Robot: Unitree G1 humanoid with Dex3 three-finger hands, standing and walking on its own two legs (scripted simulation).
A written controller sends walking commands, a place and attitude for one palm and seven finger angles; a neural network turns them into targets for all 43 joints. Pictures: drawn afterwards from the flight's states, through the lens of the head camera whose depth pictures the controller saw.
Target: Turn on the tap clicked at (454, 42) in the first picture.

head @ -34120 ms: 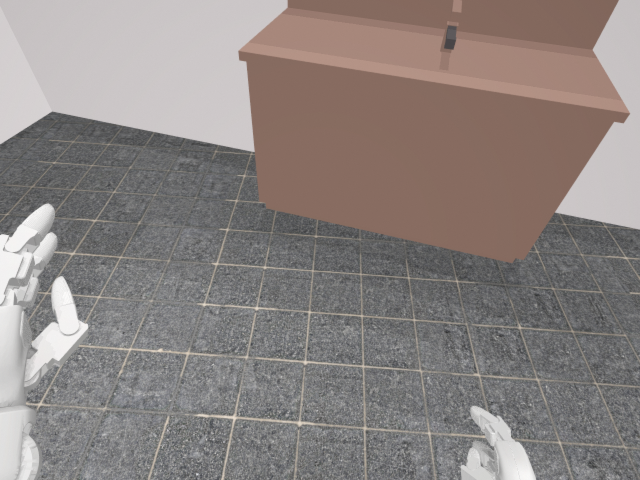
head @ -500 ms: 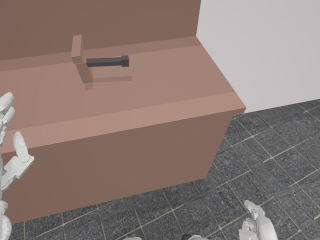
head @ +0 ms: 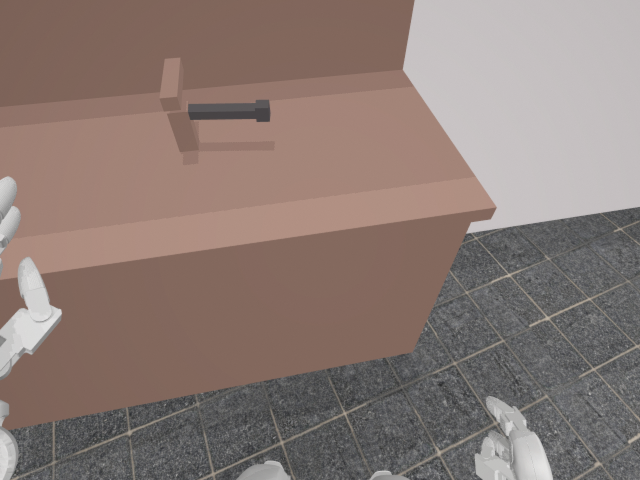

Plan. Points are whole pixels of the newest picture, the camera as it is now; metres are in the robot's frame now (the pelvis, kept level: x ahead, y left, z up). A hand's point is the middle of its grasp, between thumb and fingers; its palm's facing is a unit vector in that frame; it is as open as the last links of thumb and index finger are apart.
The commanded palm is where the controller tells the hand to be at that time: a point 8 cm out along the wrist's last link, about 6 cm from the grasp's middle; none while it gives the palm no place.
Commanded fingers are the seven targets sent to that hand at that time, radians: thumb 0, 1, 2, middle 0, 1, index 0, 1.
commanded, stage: step back with the hand held close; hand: left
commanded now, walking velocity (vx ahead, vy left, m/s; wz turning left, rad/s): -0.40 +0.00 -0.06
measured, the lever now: (262, 110) +0.70 +0.15 +0.08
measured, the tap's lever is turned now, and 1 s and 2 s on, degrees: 81 81 81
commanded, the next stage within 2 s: stop stepping back and stand still in 0.38 s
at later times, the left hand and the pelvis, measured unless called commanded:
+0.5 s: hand (90, 397) +0.15 +0.18 +0.19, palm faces +0.32 -0.86 -0.40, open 7.4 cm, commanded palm +0.08 +0.24 +0.20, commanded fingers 0.00 0.90 0.90 -0.20 -0.30 -0.20 -0.30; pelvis -0.11 -0.03 +0.02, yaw -5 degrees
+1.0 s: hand out of the picture +0.02 +0.20 +0.18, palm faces +0.38 -0.82 -0.43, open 7.4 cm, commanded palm -0.02 +0.24 +0.20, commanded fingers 0.00 0.90 0.90 -0.20 -0.30 -0.20 -0.30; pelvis -0.19 -0.03 +0.01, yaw -2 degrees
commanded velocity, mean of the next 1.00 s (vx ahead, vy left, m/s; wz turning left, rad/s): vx -0.06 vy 0.05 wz -0.04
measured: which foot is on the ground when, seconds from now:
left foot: up 0.00-0.12, down 0.14-0.48, up 0.50-0.88, down 0.90-1.00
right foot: down 0.00-0.14, up 0.16-0.44, down 0.46-1.00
